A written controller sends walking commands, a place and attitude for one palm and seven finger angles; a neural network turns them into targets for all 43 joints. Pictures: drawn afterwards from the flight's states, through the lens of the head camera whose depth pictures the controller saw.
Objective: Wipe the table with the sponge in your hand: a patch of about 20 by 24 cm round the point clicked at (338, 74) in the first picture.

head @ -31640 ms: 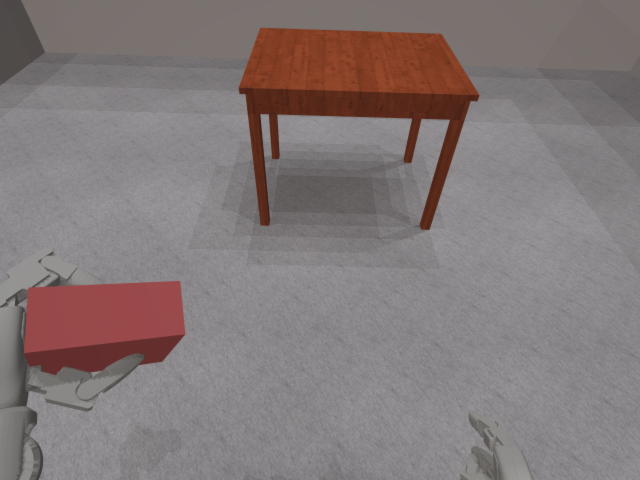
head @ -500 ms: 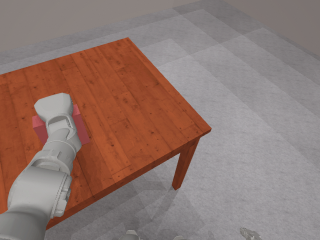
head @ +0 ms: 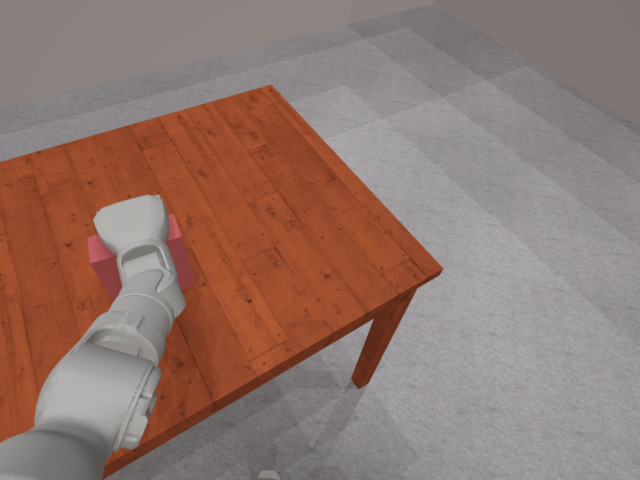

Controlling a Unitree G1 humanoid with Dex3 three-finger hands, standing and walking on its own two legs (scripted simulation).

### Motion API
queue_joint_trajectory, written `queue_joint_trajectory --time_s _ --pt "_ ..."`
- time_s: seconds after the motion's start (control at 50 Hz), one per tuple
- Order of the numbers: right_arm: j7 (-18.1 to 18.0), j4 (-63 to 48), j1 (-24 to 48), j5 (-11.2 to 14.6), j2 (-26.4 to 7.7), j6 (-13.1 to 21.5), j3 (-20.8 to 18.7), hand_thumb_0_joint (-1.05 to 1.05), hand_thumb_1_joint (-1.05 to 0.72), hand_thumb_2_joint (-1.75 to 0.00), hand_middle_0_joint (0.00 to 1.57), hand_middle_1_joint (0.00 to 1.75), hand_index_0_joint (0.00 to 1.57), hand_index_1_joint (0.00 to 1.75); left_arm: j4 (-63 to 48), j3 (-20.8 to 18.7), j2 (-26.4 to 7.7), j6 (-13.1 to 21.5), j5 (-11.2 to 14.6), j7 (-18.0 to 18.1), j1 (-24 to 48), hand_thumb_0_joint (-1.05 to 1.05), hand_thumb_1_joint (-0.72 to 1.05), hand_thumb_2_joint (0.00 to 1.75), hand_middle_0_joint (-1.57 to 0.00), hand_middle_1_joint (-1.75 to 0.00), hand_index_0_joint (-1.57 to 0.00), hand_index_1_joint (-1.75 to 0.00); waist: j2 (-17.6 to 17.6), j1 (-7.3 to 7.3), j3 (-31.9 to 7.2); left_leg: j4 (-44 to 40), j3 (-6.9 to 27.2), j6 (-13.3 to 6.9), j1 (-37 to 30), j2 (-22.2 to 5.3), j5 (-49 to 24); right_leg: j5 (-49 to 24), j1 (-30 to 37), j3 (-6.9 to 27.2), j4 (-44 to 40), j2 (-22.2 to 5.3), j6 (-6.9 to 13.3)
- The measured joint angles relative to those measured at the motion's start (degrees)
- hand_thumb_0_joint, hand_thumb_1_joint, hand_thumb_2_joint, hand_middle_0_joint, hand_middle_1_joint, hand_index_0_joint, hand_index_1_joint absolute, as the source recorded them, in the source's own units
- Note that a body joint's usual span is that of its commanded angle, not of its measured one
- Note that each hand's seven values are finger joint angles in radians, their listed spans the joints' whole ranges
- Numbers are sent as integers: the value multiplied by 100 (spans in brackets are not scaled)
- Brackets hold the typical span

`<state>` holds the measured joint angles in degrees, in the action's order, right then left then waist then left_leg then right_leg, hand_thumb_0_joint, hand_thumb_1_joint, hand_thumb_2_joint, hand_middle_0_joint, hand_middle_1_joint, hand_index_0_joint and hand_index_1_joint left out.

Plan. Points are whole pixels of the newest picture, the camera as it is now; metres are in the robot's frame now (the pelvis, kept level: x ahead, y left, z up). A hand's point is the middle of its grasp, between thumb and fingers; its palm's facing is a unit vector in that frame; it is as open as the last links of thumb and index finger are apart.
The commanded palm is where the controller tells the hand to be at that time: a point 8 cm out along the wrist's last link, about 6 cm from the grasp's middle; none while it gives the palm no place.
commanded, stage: wipe back along the third lane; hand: left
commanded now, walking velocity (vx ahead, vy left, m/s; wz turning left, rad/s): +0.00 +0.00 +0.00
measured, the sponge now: (150, 271) +0.41 +0.26 -0.04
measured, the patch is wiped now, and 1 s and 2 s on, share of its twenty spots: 0.95 0.95 0.95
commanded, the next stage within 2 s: none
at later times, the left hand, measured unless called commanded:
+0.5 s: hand (151, 265) +0.39 +0.24 +0.01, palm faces -0.04 -0.04 -1.00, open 9.6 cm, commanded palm +0.34 +0.20 +0.04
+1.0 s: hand (168, 295) +0.35 +0.21 +0.01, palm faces -0.06 -0.05 -1.00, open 9.6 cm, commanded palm +0.30 +0.17 +0.04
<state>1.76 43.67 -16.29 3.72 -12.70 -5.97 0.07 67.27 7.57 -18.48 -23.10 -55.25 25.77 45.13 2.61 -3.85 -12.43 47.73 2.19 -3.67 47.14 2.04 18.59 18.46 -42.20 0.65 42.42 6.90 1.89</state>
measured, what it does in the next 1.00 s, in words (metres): stands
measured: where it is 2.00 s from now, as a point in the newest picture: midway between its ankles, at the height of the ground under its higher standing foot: outside the picture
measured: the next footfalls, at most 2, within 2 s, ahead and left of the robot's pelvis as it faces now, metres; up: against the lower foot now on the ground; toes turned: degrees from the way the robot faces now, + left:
none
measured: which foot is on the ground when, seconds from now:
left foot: down 0.00-1.00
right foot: down 0.00-1.00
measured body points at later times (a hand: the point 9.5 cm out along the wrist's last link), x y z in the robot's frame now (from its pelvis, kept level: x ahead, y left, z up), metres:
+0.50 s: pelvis +0.04 +0.02 +0.02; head +0.05 +0.04 +0.47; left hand +0.39 +0.24 +0.06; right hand +0.24 -0.19 -0.08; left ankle +0.03 +0.07 -0.70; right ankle +0.01 -0.11 -0.70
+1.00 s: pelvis +0.03 -0.01 +0.02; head +0.03 -0.01 +0.47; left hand +0.35 +0.20 +0.06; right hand +0.23 -0.22 -0.08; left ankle +0.03 +0.07 -0.70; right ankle +0.01 -0.11 -0.70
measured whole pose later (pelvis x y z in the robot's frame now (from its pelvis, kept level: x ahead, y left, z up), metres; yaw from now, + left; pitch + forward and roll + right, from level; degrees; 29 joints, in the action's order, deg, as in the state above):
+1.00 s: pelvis +0.03 -0.01 +0.02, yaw +2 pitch +8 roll -2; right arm 3.7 38.6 -5.4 4.4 -12.7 -15.7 0.2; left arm 39.0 21.7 -8.9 -34.5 -55.0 22.4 19.7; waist 2.0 2.7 -10.7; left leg 39.1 2.5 -3.5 28.2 3.5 18.7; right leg 19.5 -23.7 0.9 35.2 5.2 2.8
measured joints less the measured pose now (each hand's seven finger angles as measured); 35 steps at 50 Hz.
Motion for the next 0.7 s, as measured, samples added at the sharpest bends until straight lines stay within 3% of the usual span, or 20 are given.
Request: queue_joint_trajectory --time_s 0.38,0.56,0.7 --pt "259 -327 882 9 106 -487 -97 0 -91 -90 20 30 20 30 -1290 956 889 -753 145 147 -1152 -1 -44 109 -71 -149 -73 -149 -119 500 -74 -505 -2 -157 -1081 204 112 137 1136 54 -550 -206 -94" --pt "318 -515 1222 18 139 -792 -46 0 -91 -90 20 30 20 30 -1907 1357 1075 -1130 71 -142 -1596 -1 -44 109 -70 -150 -72 -149 -126 628 26 -647 69 -151 -1479 259 135 189 1545 -26 -676 -262 -35" --pt "302 -562 1256 28 138 -942 8 0 -91 -90 20 30 20 30 -2340 1471 1067 -1143 25 -270 -2002 -1 -44 109 -70 -150 -72 -150 -99 687 50 -719 66 -117 -1660 243 127 191 1707 -24 -716 -254 -32"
